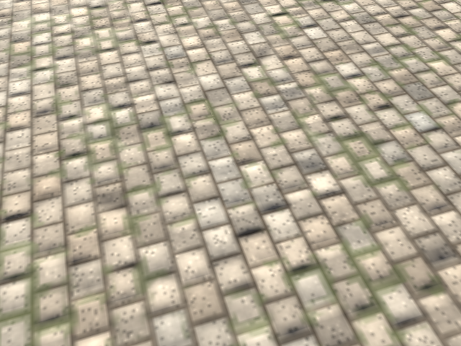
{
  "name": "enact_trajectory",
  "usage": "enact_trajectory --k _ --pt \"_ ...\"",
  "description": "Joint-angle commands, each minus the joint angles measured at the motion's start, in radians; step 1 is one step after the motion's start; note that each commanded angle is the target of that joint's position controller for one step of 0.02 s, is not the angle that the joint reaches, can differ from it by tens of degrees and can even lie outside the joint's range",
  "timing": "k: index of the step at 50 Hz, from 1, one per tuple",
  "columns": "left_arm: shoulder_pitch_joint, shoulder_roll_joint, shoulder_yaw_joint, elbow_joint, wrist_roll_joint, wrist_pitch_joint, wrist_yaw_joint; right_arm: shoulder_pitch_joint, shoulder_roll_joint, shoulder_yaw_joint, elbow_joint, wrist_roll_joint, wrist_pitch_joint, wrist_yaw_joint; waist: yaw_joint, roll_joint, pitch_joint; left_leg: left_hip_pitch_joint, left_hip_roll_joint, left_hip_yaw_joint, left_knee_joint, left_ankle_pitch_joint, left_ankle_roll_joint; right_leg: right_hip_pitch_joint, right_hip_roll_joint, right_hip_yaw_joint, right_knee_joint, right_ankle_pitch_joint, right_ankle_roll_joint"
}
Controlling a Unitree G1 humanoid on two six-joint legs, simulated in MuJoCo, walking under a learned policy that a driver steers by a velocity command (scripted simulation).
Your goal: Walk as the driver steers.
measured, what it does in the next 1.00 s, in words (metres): walks ahead: left foot, then right foot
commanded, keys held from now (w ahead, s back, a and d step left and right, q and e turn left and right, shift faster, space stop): w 0.82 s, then w+q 0.18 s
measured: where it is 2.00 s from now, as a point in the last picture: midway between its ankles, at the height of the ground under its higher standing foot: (196, 201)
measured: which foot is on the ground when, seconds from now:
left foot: down 0.00-0.02, up 0.04-0.42, down 0.44-0.98, up 1.00-1.00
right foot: down 0.00-0.44, up 0.46-0.96, down 0.98-1.00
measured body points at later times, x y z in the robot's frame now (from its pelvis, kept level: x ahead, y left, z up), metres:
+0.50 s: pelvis +0.24 +0.04 -0.01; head +0.28 +0.04 +0.44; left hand +0.16 +0.29 -0.15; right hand +0.45 -0.20 -0.11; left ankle +0.35 +0.12 -0.73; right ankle +0.02 -0.11 -0.65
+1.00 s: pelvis +0.53 +0.00 +0.00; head +0.56 -0.01 +0.44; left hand +0.74 +0.24 -0.09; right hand +0.48 -0.27 -0.15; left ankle +0.36 +0.13 -0.72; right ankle +0.66 -0.11 -0.73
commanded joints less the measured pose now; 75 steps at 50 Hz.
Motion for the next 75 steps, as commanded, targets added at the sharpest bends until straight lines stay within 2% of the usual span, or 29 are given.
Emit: enact_trajectory --k 1,2,3,4,5,9,13,18,21,22,23,24,25,27,29,36,44,47,49,50,51,52,53,54,57,64,71,73,75 --pt "0.190 0.066 0.019 0.020 -0.003 -0.032 -0.005 -0.165 -0.134 -0.020 -0.108 0.010 -0.019 0.007 0.129 0.049 0.189 -0.347 0.109 -0.177 -0.164 -0.185 0.109 0.204 -0.044 0.085 -0.205 0.024 -0.047" --pt "0.339 0.184 0.055 0.061 -0.008 -0.037 -0.008 -0.209 -0.062 -0.004 -0.146 0.008 -0.039 0.009 0.167 -0.229 0.155 -0.503 -0.040 0.052 0.202 -0.019 0.031 0.361 -0.204 0.392 -0.351 -0.043 -0.122" --pt "0.404 0.239 0.064 0.058 0.006 -0.048 -0.020 -0.216 -0.062 -0.002 -0.171 0.003 -0.064 0.007 0.173 -0.328 0.120 -0.656 -0.063 0.023 0.466 -0.130 0.023 0.450 -0.383 0.709 -0.435 0.069 -0.212" --pt "0.328 0.168 0.042 0.035 0.023 -0.057 -0.020 -0.205 -0.092 -0.009 -0.166 0.010 -0.078 0.017 0.116 -0.175 0.138 -0.724 -0.008 -0.048 0.625 -0.111 0.045 0.451 -0.391 0.668 -0.405 0.158 -0.207" --pt "0.269 0.134 0.033 0.009 0.024 -0.060 -0.024 -0.183 -0.083 -0.007 -0.157 0.015 -0.086 0.030 0.085 -0.122 0.134 -0.753 0.021 -0.055 0.681 -0.036 0.065 0.449 -0.356 0.560 -0.396 0.228 -0.182" --pt "0.235 0.061 0.000 -0.010 0.023 -0.024 -0.019 -0.255 -0.076 -0.020 -0.186 0.000 -0.083 0.053 0.056 -0.099 0.130 -0.725 0.092 0.021 0.565 0.142 0.054 0.392 -0.244 0.250 -0.449 0.493 -0.097" --pt "0.182 0.132 0.005 -0.058 0.030 -0.015 0.012 -0.443 -0.018 0.012 -0.270 -0.009 -0.067 0.064 0.065 -0.096 0.175 -0.468 0.040 0.093 0.173 0.353 0.006 0.124 -0.170 0.107 -0.538 0.465 -0.089" --pt "0.214 0.183 0.031 -0.047 0.005 -0.022 0.015 -0.496 -0.109 -0.006 -0.320 0.002 -0.062 0.070 0.026 -0.125 0.167 -0.337 0.002 0.076 -0.033 0.392 0.056 0.259 -0.246 0.090 -0.502 0.643 -0.070" --pt "0.181 0.191 0.038 -0.063 0.030 0.005 0.009 -0.182 -0.199 -0.059 -0.235 0.007 -0.058 0.062 -0.139 -0.156 -0.059 0.057 -0.070 0.114 -0.018 0.331 0.122 0.278 -0.207 0.024 -0.083 1.101 -0.015" --pt "0.175 0.161 0.024 -0.091 0.043 0.007 0.004 -0.011 -0.260 -0.077 -0.196 -0.001 -0.050 0.052 -0.196 -0.074 -0.181 0.364 0.097 -0.083 -0.001 0.265 0.179 0.046 -0.161 0.009 0.223 0.836 0.012" --pt "0.324 -0.021 -0.021 -0.097 0.034 -0.015 -0.012 0.072 -0.334 -0.089 -0.167 -0.024 -0.049 0.061 -0.103 0.250 -0.381 0.663 0.369 -0.629 -0.169 -0.023 0.360 -0.291 0.049 0.040 0.626 0.050 0.069" --pt "0.253 0.063 -0.002 -0.092 0.006 -0.048 -0.020 0.028 -0.237 -0.062 -0.166 -0.022 -0.051 0.063 -0.123 0.203 -0.336 0.602 0.356 -0.790 -0.328 -0.098 0.331 -0.399 0.032 0.170 0.774 -0.093 0.044" --pt "0.131 0.136 0.019 -0.139 -0.024 -0.066 -0.022 -0.080 -0.191 -0.049 -0.179 -0.017 -0.058 0.061 -0.095 0.157 -0.144 0.442 0.332 -0.624 -0.335 -0.035 0.278 -0.483 -0.022 0.140 0.806 -0.030 0.023" --pt "0.031 0.154 0.032 -0.162 -0.009 -0.067 -0.004 -0.231 -0.140 -0.032 -0.208 -0.031 -0.071 0.069 -0.025 -0.008 -0.025 0.128 0.262 -0.363 -0.374 0.223 0.234 -0.379 -0.117 0.105 0.700 0.127 0.014" --pt "0.077 0.114 0.038 -0.156 0.002 -0.036 0.002 -0.248 -0.105 -0.022 -0.190 -0.041 -0.077 0.075 0.034 0.039 -0.009 0.004 0.204 -0.242 -0.427 0.261 0.224 -0.275 -0.157 0.109 0.619 0.165 0.013" --pt "-0.160 0.117 0.050 -0.246 0.023 -0.018 0.002 -0.118 -0.174 -0.034 -0.139 -0.032 -0.069 0.032 0.004 0.017 0.086 0.011 0.185 -0.120 -0.509 0.312 0.229 -0.452 -0.178 0.070 0.251 0.423 0.069" --pt "-0.421 0.110 0.035 -0.333 0.006 -0.041 -0.039 0.039 -0.191 -0.039 -0.090 -0.010 -0.038 0.019 -0.075 0.022 0.124 0.183 0.208 -0.090 -0.422 0.356 0.190 -0.410 -0.100 0.031 -0.088 0.485 0.066" --pt "-0.359 0.158 0.050 -0.333 0.004 -0.057 -0.049 0.016 -0.219 -0.052 -0.099 -0.007 -0.023 0.013 -0.017 0.058 0.084 0.223 0.236 -0.135 -0.322 0.465 0.166 -0.275 -0.066 0.025 -0.147 0.383 0.042" --pt "-0.081 0.246 0.094 -0.261 0.011 -0.065 -0.036 -0.022 -0.185 -0.038 -0.123 -0.019 -0.019 0.016 0.119 0.050 -0.099 0.109 0.141 -0.075 -0.002 0.632 0.114 0.137 -0.071 0.028 -0.141 0.382 -0.016" --pt "0.087 0.341 0.118 -0.235 0.033 -0.064 -0.027 0.022 -0.100 -0.014 -0.156 -0.030 -0.029 0.019 0.141 -0.103 -0.277 -0.214 0.019 0.002 0.371 0.355 0.051 0.534 -0.314 0.320 -0.123 0.333 -0.115" --pt "0.127 0.339 0.114 -0.223 0.034 -0.055 -0.034 0.103 -0.031 0.008 -0.156 -0.012 -0.047 0.021 0.113 -0.322 -0.404 -0.452 -0.074 -0.051 0.610 -0.201 0.025 0.696 -0.462 0.693 -0.265 0.173 -0.196" --pt "0.082 0.237 0.087 -0.232 0.032 -0.054 -0.032 0.033 -0.154 -0.026 -0.157 0.018 -0.055 0.019 0.122 -0.219 -0.293 -0.531 -0.014 -0.130 0.716 -0.169 0.036 0.600 -0.423 0.631 -0.302 0.108 -0.151" --pt "-0.009 0.197 0.073 -0.250 0.026 -0.054 -0.029 -0.039 -0.183 -0.036 -0.181 0.026 -0.056 0.016 0.102 -0.167 -0.160 -0.561 0.033 -0.100 0.718 -0.072 0.044 0.451 -0.399 0.471 -0.323 0.166 -0.112" --pt "-0.082 0.171 0.064 -0.257 0.028 -0.054 -0.031 -0.073 -0.172 -0.039 -0.184 0.014 -0.052 0.010 0.071 -0.100 -0.094 -0.516 0.074 -0.087 0.682 0.014 0.042 0.313 -0.360 0.365 -0.360 0.237 -0.095" --pt "-0.152 0.129 0.058 -0.243 0.040 -0.060 -0.032 -0.048 -0.103 -0.048 -0.184 0.008 -0.013 0.015 0.004 -0.127 -0.003 -0.400 0.126 -0.078 0.602 0.122 0.038 0.114 -0.283 0.145 -0.455 0.337 -0.079" --pt "-0.109 0.191 0.081 -0.210 0.043 -0.055 -0.002 -0.206 -0.086 -0.051 -0.271 -0.007 0.007 0.033 0.012 -0.072 0.075 -0.502 0.123 -0.061 0.322 0.380 0.014 0.132 -0.272 -0.075 -0.508 0.480 -0.088" --pt "-0.017 0.237 0.099 -0.188 0.015 -0.018 0.009 -0.418 -0.081 -0.037 -0.377 -0.007 0.004 0.080 0.073 -0.056 0.132 -0.524 0.090 0.059 0.093 0.344 0.056 0.319 -0.321 -0.181 -0.442 0.572 -0.063" --pt "-0.036 0.264 0.106 -0.196 0.008 -0.005 0.010 -0.402 -0.106 -0.049 -0.396 -0.006 0.007 0.088 0.040 -0.083 0.097 -0.434 0.040 0.112 0.075 0.251 0.089 0.351 -0.325 -0.212 -0.344 0.838 -0.042" --pt "-0.066 0.292 0.112 -0.209 0.001 0.011 0.013 -0.246 -0.166 -0.083 -0.372 0.000 0.011 0.087 -0.062 -0.108 -0.009 -0.201 -0.048 0.168 0.056 0.185 0.137 0.334 -0.304 -0.242 -0.090 1.125 -0.015"
Keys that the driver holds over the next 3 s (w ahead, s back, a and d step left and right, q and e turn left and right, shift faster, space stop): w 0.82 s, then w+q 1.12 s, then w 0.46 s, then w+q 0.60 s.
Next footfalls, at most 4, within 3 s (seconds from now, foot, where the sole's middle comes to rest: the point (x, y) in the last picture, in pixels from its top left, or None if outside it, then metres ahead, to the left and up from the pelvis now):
0.44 left None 0.39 0.13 -0.76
0.98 right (280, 293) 0.70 -0.11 -0.76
1.52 left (185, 234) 0.93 0.20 -0.76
2.04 right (194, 161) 1.28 0.18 -0.76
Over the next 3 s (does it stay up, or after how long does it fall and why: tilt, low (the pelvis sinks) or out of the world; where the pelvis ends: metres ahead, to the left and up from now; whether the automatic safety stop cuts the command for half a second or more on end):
stays up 1.45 0.54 0.00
